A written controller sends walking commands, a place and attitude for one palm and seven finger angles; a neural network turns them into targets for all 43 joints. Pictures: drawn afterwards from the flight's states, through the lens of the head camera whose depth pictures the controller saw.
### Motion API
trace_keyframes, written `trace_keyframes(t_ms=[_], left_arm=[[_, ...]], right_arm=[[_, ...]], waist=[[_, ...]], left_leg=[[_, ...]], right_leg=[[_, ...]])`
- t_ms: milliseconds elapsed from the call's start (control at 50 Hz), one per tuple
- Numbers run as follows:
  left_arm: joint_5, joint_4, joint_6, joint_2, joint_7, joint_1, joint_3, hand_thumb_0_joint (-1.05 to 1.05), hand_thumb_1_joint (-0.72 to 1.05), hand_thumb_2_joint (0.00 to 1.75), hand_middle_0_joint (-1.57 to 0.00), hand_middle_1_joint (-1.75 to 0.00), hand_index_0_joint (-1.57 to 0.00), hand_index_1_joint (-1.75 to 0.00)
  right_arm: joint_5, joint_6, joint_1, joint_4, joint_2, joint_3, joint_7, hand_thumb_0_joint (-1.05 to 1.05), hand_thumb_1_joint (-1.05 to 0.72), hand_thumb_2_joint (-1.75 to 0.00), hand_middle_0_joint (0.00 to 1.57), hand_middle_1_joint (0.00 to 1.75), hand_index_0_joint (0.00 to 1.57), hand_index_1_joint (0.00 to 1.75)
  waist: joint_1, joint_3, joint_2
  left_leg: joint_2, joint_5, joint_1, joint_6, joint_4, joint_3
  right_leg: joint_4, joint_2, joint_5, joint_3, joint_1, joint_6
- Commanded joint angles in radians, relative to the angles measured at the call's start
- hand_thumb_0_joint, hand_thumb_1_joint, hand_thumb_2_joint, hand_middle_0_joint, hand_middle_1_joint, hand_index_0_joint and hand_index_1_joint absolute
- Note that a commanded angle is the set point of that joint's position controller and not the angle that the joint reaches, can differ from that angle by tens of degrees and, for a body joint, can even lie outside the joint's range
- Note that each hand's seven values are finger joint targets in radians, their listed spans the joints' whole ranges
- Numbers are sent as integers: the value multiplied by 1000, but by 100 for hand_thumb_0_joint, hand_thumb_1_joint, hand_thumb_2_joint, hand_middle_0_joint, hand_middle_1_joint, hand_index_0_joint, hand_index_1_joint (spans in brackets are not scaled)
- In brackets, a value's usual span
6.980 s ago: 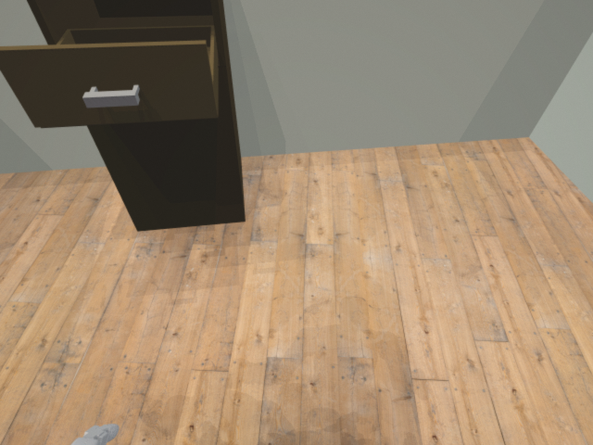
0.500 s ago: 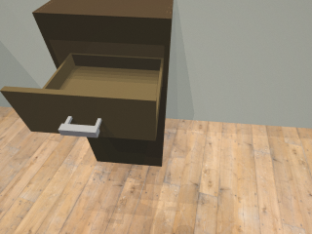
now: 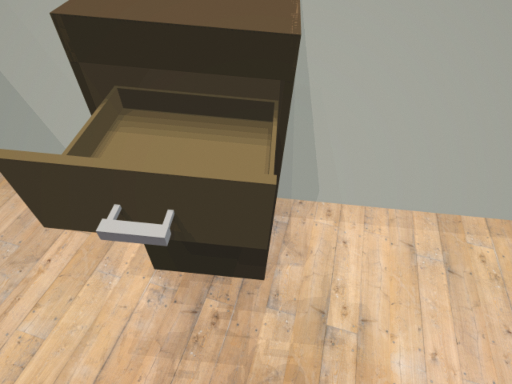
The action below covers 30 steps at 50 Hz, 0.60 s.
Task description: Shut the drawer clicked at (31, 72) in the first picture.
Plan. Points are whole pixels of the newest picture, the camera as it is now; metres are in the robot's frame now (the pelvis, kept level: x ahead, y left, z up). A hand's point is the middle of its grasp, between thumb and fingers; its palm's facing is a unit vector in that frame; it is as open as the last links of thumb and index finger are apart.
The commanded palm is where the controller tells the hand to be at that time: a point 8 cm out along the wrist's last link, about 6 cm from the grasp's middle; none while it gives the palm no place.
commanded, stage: shuffle to correct the standing spot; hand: left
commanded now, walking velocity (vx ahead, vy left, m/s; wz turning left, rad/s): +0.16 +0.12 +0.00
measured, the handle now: (139, 222) +0.34 +0.22 +0.06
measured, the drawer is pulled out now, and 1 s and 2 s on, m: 0.30 0.30 0.30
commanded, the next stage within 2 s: come to a stop and stand still in 0.04 s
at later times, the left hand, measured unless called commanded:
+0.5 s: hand out of the picture +0.05 +0.24 -0.18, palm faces +0.05 -0.98 -0.18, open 7.4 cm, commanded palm none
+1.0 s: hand out of the picture +0.01 +0.18 -0.17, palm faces +0.06 -0.99 -0.16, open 7.3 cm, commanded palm none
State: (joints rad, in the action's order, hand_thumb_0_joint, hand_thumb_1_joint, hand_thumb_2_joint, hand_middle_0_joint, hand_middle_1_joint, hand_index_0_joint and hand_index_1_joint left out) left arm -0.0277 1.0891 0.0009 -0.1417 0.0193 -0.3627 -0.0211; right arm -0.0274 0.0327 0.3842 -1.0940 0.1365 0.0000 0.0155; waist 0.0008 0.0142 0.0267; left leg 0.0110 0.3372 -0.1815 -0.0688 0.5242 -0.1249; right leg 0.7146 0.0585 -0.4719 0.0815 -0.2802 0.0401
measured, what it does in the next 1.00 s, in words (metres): steps on the spot: left foot, then right foot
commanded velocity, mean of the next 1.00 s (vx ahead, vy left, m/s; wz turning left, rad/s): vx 0.00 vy -0.01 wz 0.00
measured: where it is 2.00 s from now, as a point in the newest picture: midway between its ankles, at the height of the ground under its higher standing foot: outside the picture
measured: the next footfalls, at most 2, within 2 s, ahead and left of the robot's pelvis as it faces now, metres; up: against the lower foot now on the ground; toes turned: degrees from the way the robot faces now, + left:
left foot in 0.30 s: +0.14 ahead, +0.17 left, +0.00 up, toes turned +6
right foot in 0.70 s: +0.03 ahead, -0.08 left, +0.00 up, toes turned -4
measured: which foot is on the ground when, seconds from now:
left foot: down 0.00-0.08, up 0.10-0.28, down 0.30-0.70, up 0.72-1.00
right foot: down 0.00-0.32, up 0.34-0.68, down 0.70-1.00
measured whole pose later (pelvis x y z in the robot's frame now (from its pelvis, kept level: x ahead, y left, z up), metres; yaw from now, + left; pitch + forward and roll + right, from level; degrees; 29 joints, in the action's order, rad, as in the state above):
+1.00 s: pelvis +0.02 +0.02 +0.01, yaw -1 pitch +0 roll +0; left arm -0.02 1.04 0.02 -0.13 0.02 -0.35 -0.02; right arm -0.02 -0.02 0.30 -1.09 0.17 0.03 0.00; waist -0.02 0.01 0.01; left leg -0.01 0.28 -0.25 0.02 0.53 -0.06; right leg 0.45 0.00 -0.28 0.06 -0.16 0.03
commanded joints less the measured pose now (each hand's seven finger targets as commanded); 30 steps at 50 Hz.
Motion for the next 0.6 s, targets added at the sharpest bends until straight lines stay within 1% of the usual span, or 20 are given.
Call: trace_keyframes(t_ms=[0,20,40,60,80,100,120,140,180,220,240,260,280,300,320,340,380,440,500,580], left_arm=[[12,-56,44,-21,-5,-44,-10,0,90,90,-20,-30,-20,-30],[11,-31,52,-50,-2,-117,-20,0,90,90,-20,-30,-20,-30],[9,-9,58,-124,6,-191,-38,0,90,90,-20,-30,-20,-30],[14,5,62,-176,10,-241,-47,0,90,90,-20,-30,-20,-30],[11,0,60,-183,16,-246,-46,0,90,90,-20,-30,-20,-30],[8,-11,59,-173,24,-207,-55,0,90,90,-20,-30,-20,-30],[4,-21,55,-154,27,-165,-50,0,90,90,-20,-30,-20,-30],[-1,-39,50,-134,28,-104,-41,0,90,90,-20,-30,-20,-30],[-8,-79,35,-127,23,16,-35,0,90,90,-20,-30,-20,-30],[-2,-101,24,-131,23,71,-39,0,90,90,-20,-30,-20,-30],[7,-95,13,-124,23,52,-35,0,90,90,-20,-30,-20,-30],[15,-88,3,-100,20,6,-27,0,90,90,-20,-30,-20,-30],[22,-86,-8,-72,22,-42,-25,0,90,90,-20,-30,-20,-30],[17,-104,-16,-67,22,-67,-24,0,90,90,-20,-30,-20,-30],[16,-107,-14,-60,22,-48,-21,0,90,90,-20,-30,-20,-30],[11,-88,-20,-44,20,-24,-18,0,90,90,-20,-30,-20,-30],[9,-84,-24,-64,12,-25,-24,0,90,90,-20,-30,-20,-30],[8,-102,-34,-81,2,-9,-35,0,90,90,-20,-30,-20,-30],[4,-129,-44,-81,-5,19,-41,0,90,90,-20,-30,-20,-30],[8,-144,-49,-65,-12,33,-40,0,90,90,-20,-30,-20,-30]], right_arm=[[8,13,39,19,122,6,15,0,-90,-90,20,30,20,30],[16,17,8,35,118,9,13,0,-90,-90,20,30,20,30],[22,21,-13,60,89,7,8,0,-90,-90,20,30,20,30],[14,20,-48,82,86,14,3,0,-90,-90,20,30,20,30],[12,12,-55,84,93,22,4,0,-90,-90,20,30,20,30],[10,3,-75,90,84,26,1,0,-90,-90,20,30,20,30],[8,-4,-110,93,76,26,-7,0,-90,-90,20,30,20,30],[8,-9,-104,95,72,28,-15,0,-90,-90,20,30,20,30],[19,-22,-65,92,30,24,-23,0,-90,-90,20,30,20,30],[18,-19,32,46,3,18,-20,0,-90,-90,20,30,20,30],[15,-14,77,21,29,16,-17,0,-90,-90,20,30,20,30],[11,-7,87,15,83,26,-8,0,-90,-90,20,30,20,30],[4,0,70,35,144,36,0,0,-90,-90,20,30,20,30],[4,-5,33,64,189,48,6,0,-90,-90,20,30,20,30],[-3,-8,-21,84,202,50,8,0,-90,-90,20,30,20,30],[-4,-1,-57,81,187,47,16,0,-90,-90,20,30,20,30],[-4,-8,-78,85,174,45,29,0,-90,-90,20,30,20,30],[-4,-19,-72,86,204,62,39,0,-90,-90,20,30,20,30],[-6,-22,-73,89,208,72,44,0,-90,-90,20,30,20,30],[-12,-34,-128,101,212,81,33,0,-90,-90,20,30,20,30]], waist=[[-46,33,-79],[-74,-4,0],[-94,-36,175],[-109,-26,220],[-105,-19,94],[-94,12,99],[-84,93,152],[-51,114,175],[5,119,208],[51,92,124],[52,81,27],[35,53,-127],[15,29,-272],[5,48,-253],[-4,75,-162],[-2,83,-213],[2,30,-229],[16,-57,-159],[23,-99,-119],[18,-74,-198]], left_leg=[[-188,-555,16,-85,-72,172],[-131,-437,-103,-37,18,107],[-42,-164,-314,15,149,35],[-7,213,-428,48,328,0],[-31,266,-449,54,454,74],[-52,249,-485,55,512,100],[-80,226,-508,55,531,115],[-101,192,-461,54,492,137],[-83,101,-245,64,282,93],[-31,-177,-8,85,57,19],[-33,-260,47,94,-20,30],[-103,-358,70,86,-69,110],[-261,-411,-1,22,-194,311],[-358,-352,-117,-67,-263,427],[-358,-279,-174,-96,-277,426],[-342,-342,-141,-92,-285,424],[-340,-539,-76,-103,-229,369],[-360,-680,32,-133,-171,320],[-356,-642,60,-125,-167,285],[-322,-361,-23,-92,-213,259]], right_leg=[[-205,-9,184,36,55,6],[-253,53,359,-46,226,23],[-309,224,569,-272,411,90],[-382,402,751,-433,460,201],[-399,439,692,-465,411,262],[-411,430,641,-447,379,266],[-425,403,588,-399,299,239],[-422,360,559,-301,216,200],[-410,261,504,-121,8,121],[-313,158,364,-20,-113,47],[-216,104,266,-2,-114,22],[-121,62,153,4,-114,-12],[-49,9,-19,24,-85,-51],[40,-7,-113,-4,-23,-52],[62,-7,-101,-30,-16,-39],[114,6,-84,-30,-55,-38],[197,8,-56,-66,-81,-37],[295,-19,-45,-83,-146,-41],[325,-36,-20,-90,-170,-48],[95,-27,-21,-49,-66,-41]])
